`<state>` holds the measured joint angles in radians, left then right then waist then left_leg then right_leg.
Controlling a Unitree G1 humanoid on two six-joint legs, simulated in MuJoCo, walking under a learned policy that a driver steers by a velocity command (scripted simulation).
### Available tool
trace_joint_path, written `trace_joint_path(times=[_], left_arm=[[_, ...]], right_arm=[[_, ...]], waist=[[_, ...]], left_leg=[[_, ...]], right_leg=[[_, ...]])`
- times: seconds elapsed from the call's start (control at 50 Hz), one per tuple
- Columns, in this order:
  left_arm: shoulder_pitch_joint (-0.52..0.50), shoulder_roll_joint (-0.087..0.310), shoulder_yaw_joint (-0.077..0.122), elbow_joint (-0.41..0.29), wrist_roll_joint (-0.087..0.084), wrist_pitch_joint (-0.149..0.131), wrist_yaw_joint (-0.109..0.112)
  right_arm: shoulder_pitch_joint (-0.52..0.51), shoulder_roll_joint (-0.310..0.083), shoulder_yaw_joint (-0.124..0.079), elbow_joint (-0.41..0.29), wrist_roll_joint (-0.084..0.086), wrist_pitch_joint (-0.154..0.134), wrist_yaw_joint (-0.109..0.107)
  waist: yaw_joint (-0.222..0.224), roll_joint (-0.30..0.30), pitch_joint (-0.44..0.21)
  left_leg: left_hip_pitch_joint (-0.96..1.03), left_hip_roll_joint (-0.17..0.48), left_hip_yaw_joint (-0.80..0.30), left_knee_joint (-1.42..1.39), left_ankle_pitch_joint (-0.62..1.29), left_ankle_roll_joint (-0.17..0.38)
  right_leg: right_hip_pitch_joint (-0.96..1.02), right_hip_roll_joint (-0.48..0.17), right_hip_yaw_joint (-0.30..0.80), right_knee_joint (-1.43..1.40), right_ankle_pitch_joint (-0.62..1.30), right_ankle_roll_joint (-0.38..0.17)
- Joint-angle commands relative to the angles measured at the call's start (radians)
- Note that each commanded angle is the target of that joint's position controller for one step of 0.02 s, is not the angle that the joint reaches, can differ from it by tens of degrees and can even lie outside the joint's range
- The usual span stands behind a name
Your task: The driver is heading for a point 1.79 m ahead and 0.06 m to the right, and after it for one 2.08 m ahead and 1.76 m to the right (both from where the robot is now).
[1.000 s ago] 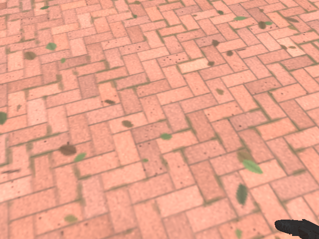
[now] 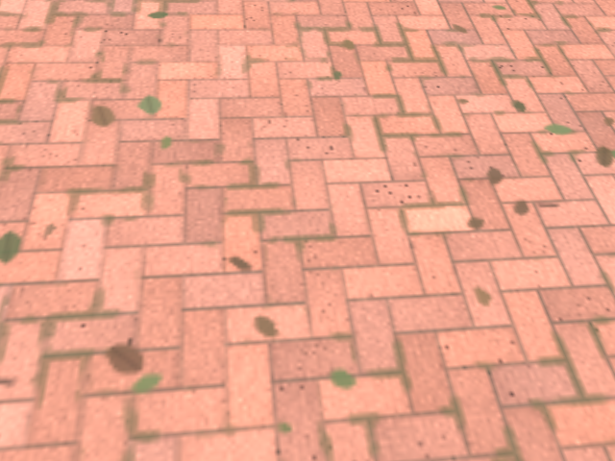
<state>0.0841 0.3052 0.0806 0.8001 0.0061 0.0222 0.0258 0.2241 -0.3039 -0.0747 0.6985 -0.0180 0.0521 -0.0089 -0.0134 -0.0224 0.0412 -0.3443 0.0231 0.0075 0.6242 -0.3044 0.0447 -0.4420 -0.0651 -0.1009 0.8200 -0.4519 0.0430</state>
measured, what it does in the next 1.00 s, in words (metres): steps on the spot: right foot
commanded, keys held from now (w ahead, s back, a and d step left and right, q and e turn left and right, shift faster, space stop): q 0.10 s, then no key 0.90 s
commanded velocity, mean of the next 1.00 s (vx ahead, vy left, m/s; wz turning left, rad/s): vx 0.01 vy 0.00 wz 0.19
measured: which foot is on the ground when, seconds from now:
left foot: down 0.00-1.00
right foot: up 0.00-0.36, down 0.38-1.00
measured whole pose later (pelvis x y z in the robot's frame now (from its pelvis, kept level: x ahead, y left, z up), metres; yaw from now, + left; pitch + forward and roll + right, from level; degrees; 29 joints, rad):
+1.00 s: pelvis +0.03 -0.03 +0.01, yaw +9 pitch -2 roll +0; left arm 0.14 0.26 0.01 0.99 0.01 -0.01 0.01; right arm 0.21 -0.24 -0.04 0.87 -0.01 0.01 -0.03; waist 0.01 0.00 0.05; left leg -0.21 -0.03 -0.10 0.49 -0.25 -0.01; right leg -0.17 0.01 0.01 0.49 -0.28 -0.01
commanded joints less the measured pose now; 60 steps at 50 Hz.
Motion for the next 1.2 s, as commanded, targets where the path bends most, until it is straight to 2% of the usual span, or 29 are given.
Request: trace_joint_path(times=[0.02, 0.04, 0.06, 0.08, 0.12, 0.18, 0.24, 0.28, 0.32, 0.34, 0.36, 0.38, 0.4, 0.42, 0.44, 0.48, 0.5, 0.54, 0.62, 0.68, 0.86, 1.2], left_arm=[[-0.051, 0.096, 0.032, -0.08, -0.007, -0.009, 0.014], [-0.033, 0.109, 0.038, -0.062, 0.003, -0.008, 0.022], [-0.025, 0.109, 0.041, -0.057, 0.009, -0.009, 0.024], [-0.019, 0.102, 0.04, -0.057, 0.006, -0.013, 0.021], [-0.013, 0.083, 0.034, -0.053, -0.006, -0.018, 0.018], [-0.037, 0.057, 0.018, -0.053, -0.009, -0.02, 0.008], [-0.032, 0.065, 0.012, -0.048, -0.015, -0.021, -0.005], [-0.024, 0.077, 0.012, -0.045, -0.018, -0.023, -0.011], [-0.001, 0.071, 0.009, -0.037, -0.018, -0.029, -0.018], [0.027, 0.061, 0.006, -0.025, -0.015, -0.034, -0.023], [0.048, 0.065, 0.004, -0.018, -0.004, -0.039, -0.026], [0.069, 0.114, 0.01, -0.018, 0.013, -0.042, -0.023], [0.05, 0.183, 0.022, -0.023, 0.019, -0.039, -0.018], [0.005, 0.119, 0.003, -0.016, 0.018, -0.04, -0.02], [-0.042, 0.076, -0.01, -0.03, 0.016, -0.046, -0.023], [-0.019, 0.091, -0.011, -0.018, 0.011, -0.057, -0.026], [-0.012, 0.092, -0.014, -0.009, 0.01, -0.063, -0.026], [0.005, 0.09, -0.018, 0.004, 0.007, -0.064, -0.023], [0.024, 0.08, -0.027, 0.023, 0.001, -0.057, -0.015], [0.026, 0.072, -0.032, 0.039, 0.001, -0.051, -0.014], [0.026, 0.065, -0.041, 0.107, 0.0, -0.045, -0.017], [0.073, 0.064, -0.054, 0.217, -0.002, -0.044, -0.005]], right_arm=[[0.0, -0.216, -0.057, -0.075, -0.002, -0.053, -0.008], [-0.041, -0.179, -0.045, -0.085, 0.017, -0.054, -0.012], [-0.057, -0.16, -0.036, -0.091, 0.021, -0.052, -0.018], [-0.051, -0.149, -0.031, -0.096, 0.019, -0.05, -0.022], [-0.035, -0.143, -0.029, -0.098, 0.018, -0.048, -0.029], [-0.02, -0.144, -0.029, -0.096, 0.019, -0.041, -0.036], [-0.029, -0.152, -0.028, -0.093, 0.009, -0.032, -0.027], [-0.038, -0.15, -0.024, -0.086, 0.009, -0.028, -0.018], [-0.058, -0.136, -0.016, -0.079, 0.017, -0.026, -0.013], [-0.075, -0.123, -0.009, -0.075, 0.023, -0.025, -0.013], [-0.061, -0.11, -0.004, -0.065, 0.026, -0.027, -0.014], [-0.034, -0.083, 0.006, -0.061, 0.011, -0.035, -0.014], [0.022, -0.06, 0.01, -0.058, -0.006, -0.045, -0.008], [-0.011, -0.064, 0.01, -0.065, -0.009, -0.048, -0.01], [-0.037, -0.094, 0.003, -0.054, -0.007, -0.046, -0.013], [-0.089, -0.087, 0.001, -0.054, -0.007, -0.031, -0.018], [-0.08, -0.086, 0.001, -0.053, -0.008, -0.024, -0.017], [-0.069, -0.079, 0.002, -0.039, 0.0, -0.026, -0.012], [-0.056, -0.07, 0.0, -0.008, 0.001, -0.038, -0.012], [-0.047, -0.065, 0.0, 0.012, 0.002, -0.044, -0.015], [-0.023, -0.066, 0.001, 0.077, 0.005, -0.051, -0.025], [-0.02, -0.05, 0.011, 0.218, 0.012, -0.051, -0.035]], waist=[[0.004, 0.17, -0.079], [0.016, 0.154, -0.091], [0.025, 0.16, -0.105], [0.028, 0.155, -0.127], [0.024, 0.145, -0.15], [-0.003, 0.16, -0.153], [-0.018, 0.183, -0.135], [-0.024, 0.184, -0.119], [-0.008, 0.172, -0.11], [0.016, 0.16, -0.109], [0.027, 0.136, -0.109], [0.011, 0.06, -0.133], [-0.054, -0.124, -0.136], [-0.048, -0.189, -0.124], [-0.039, -0.145, -0.098], [-0.007, -0.129, -0.088], [-0.007, -0.116, -0.083], [-0.001, -0.063, -0.065], [0.017, 0.008, -0.06], [0.022, 0.037, -0.059], [0.02, 0.034, -0.047], [0.023, 0.025, -0.022]], left_leg=[[0.174, 0.254, -0.376, -0.323, 0.314, 0.206], [0.184, 0.231, -0.344, -0.312, 0.317, 0.168], [0.17, 0.212, -0.319, -0.301, 0.379, 0.161], [0.176, 0.198, -0.309, -0.294, 0.42, 0.164], [0.231, 0.187, -0.296, -0.28, 0.453, 0.166], [0.261, 0.18, -0.294, -0.266, 0.413, 0.166], [0.196, 0.183, -0.314, -0.265, 0.373, 0.184], [0.175, 0.187, -0.339, -0.255, 0.379, 0.19], [0.169, 0.176, -0.354, -0.227, 0.395, 0.178], [0.152, 0.155, -0.344, -0.206, 0.387, 0.156], [0.12, 0.127, -0.336, -0.196, 0.338, 0.116], [0.068, 0.074, -0.294, -0.139, 0.22, 0.059], [-0.001, -0.047, -0.183, -0.045, -0.006, 0.004], [0.038, -0.043, -0.128, -0.073, -0.078, -0.037], [0.085, -0.025, -0.125, -0.091, -0.021, -0.05], [0.126, -0.022, -0.134, -0.13, 0.119, -0.046], [0.148, -0.01, -0.144, -0.143, 0.157, -0.041], [0.153, -0.013, -0.147, -0.151, 0.187, -0.024], [0.143, -0.006, -0.159, -0.172, 0.233, -0.025], [0.143, -0.004, -0.163, -0.18, 0.241, -0.028], [0.164, 0.0, -0.161, -0.191, 0.253, -0.03], [0.181, -0.013, -0.13, -0.211, 0.241, -0.039]], right_leg=[[-0.245, 0.04, 0.153, 0.304, -0.036, -0.008], [-0.245, 0.035, 0.16, 0.295, 0.019, -0.006], [-0.21, 0.043, 0.156, 0.315, 0.057, 0.001], [-0.188, 0.055, 0.156, 0.322, 0.084, 0.007], [-0.185, 0.062, 0.159, 0.248, 0.12, 0.018], [-0.128, 0.054, 0.158, 0.068, 0.138, 0.034], [-0.01, 0.054, 0.142, -0.042, 0.106, 0.033], [0.041, 0.056, 0.133, -0.102, 0.087, 0.025], [0.102, 0.058, 0.124, -0.223, 0.126, 0.009], [0.169, 0.063, 0.111, -0.348, 0.221, -0.004], [0.253, 0.048, 0.127, -0.46, 0.363, -0.024], [0.346, -0.053, 0.22, -0.47, 0.504, -0.058], [0.375, -0.178, 0.337, -0.446, 0.69, -0.139], [0.263, -0.224, 0.39, -0.475, 0.562, -0.229], [0.234, -0.174, 0.355, -0.485, 0.463, -0.214], [0.221, -0.099, 0.291, -0.474, 0.356, -0.142], [0.204, -0.085, 0.276, -0.476, 0.306, -0.122], [0.203, -0.043, 0.226, -0.457, 0.264, -0.089], [0.228, -0.017, 0.194, -0.422, 0.276, -0.085], [0.237, -0.005, 0.181, -0.411, 0.276, -0.083], [0.239, 0.016, 0.164, -0.417, 0.28, -0.073], [0.234, 0.03, 0.16, -0.447, 0.27, -0.074]])
Velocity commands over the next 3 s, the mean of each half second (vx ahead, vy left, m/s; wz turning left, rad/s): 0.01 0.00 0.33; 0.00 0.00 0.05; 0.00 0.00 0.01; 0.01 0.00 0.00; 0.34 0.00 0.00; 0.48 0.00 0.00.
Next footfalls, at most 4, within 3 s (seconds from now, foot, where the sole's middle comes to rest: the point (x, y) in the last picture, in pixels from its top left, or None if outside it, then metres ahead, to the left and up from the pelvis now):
0.38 right None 0.08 -0.14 -0.77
2.24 left None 0.11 0.12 -0.77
2.72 right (314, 439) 0.52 -0.04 -0.77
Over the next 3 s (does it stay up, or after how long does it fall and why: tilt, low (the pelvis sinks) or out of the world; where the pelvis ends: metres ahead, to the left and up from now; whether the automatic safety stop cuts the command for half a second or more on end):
stays up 0.47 0.03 0.02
